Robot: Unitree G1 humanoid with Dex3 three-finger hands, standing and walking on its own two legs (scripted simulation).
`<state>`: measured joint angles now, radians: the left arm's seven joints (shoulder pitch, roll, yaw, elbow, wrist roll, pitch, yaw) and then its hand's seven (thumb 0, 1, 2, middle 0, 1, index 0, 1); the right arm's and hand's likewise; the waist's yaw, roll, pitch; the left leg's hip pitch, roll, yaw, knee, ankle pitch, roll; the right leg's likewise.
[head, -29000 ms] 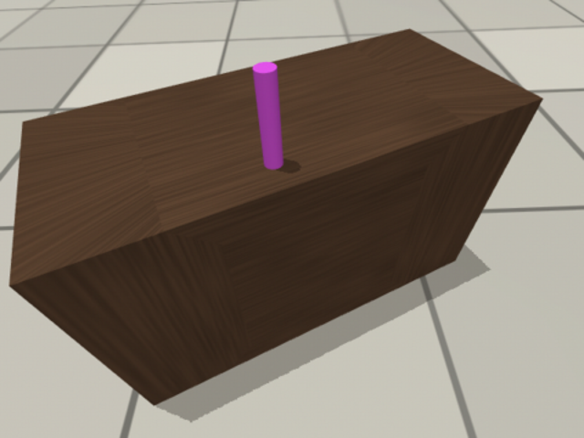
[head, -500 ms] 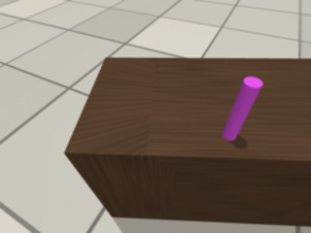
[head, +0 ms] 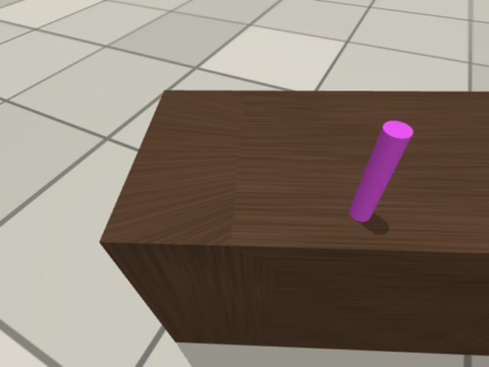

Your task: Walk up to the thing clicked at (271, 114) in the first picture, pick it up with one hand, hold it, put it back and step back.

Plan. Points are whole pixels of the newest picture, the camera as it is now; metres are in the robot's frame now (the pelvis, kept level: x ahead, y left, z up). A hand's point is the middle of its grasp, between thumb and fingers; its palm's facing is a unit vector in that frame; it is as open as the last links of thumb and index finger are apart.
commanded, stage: stand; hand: right
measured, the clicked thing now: (375, 177) +0.42 -0.21 +0.08
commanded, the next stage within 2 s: step back in 0.44 s
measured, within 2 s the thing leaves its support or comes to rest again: neither
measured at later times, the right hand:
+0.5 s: hand out of the picture +0.07 -0.25 -0.16, palm faces -0.02 +0.94 -0.34, open 7.4 cm
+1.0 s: hand out of the picture -0.01 -0.28 -0.19, palm faces -0.14 +0.92 -0.38, open 7.4 cm
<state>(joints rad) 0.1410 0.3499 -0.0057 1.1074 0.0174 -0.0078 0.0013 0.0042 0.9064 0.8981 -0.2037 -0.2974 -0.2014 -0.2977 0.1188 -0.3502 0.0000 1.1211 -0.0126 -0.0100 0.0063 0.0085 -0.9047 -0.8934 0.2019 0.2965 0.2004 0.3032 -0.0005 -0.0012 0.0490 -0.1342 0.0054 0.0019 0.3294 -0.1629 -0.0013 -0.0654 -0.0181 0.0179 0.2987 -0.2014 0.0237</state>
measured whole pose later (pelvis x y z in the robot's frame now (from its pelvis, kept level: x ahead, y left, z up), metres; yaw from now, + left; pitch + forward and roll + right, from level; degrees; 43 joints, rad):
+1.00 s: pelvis -0.10 -0.02 -0.02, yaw +4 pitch +0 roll +0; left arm 0.07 0.34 0.05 0.85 0.03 0.03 0.02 0.00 0.90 0.90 -0.21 -0.30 -0.20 -0.30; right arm 0.13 -0.42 -0.04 0.95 -0.01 0.07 -0.01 0.01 -0.91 -0.89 0.20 0.30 0.20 0.30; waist 0.01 0.05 0.19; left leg -0.36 -0.05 -0.11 0.93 -0.50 -0.02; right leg -0.39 -0.04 -0.06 0.59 -0.20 -0.02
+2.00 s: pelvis -0.39 +0.01 -0.02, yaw +2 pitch -2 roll -1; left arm 0.10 0.39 0.07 0.82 0.02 0.08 0.02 0.00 0.91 0.90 -0.20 -0.30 -0.20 -0.30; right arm 0.18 -0.35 -0.04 0.89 -0.05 0.04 0.00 0.01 -0.90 -0.89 0.20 0.30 0.20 0.30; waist -0.01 -0.03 0.17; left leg -0.28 -0.01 -0.05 0.60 -0.29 0.02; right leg -0.49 0.11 0.14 1.12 -0.51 -0.01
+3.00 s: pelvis -0.66 -0.02 -0.02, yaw +0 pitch -3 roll -2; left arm 0.27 0.35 0.05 0.99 0.05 -0.02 0.00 0.01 0.91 0.90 -0.21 -0.30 -0.20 -0.30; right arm 0.17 -0.38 -0.06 0.93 -0.04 0.03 0.02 0.01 -0.90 -0.89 0.20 0.30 0.20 0.30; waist 0.04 0.04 0.05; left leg -0.34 0.01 -0.05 0.77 -0.44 0.01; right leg -0.17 0.04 0.03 0.52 -0.31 -0.03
